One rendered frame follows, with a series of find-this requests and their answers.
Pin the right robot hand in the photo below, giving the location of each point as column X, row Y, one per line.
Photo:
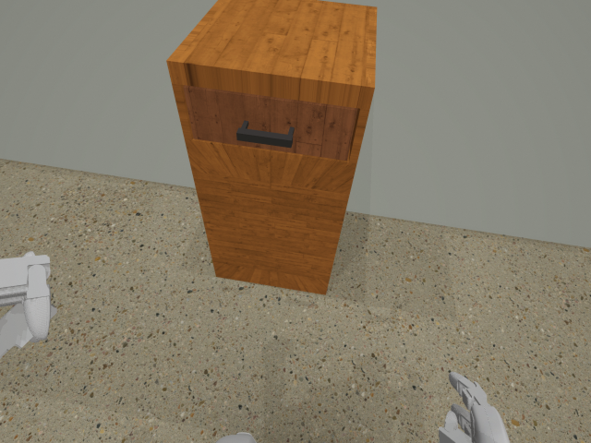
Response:
column 483, row 424

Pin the cabinet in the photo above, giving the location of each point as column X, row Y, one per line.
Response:
column 273, row 217

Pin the drawer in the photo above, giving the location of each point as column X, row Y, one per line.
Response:
column 321, row 130

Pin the handle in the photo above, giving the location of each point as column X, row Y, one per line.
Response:
column 263, row 137

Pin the left robot hand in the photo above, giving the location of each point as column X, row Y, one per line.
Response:
column 23, row 284

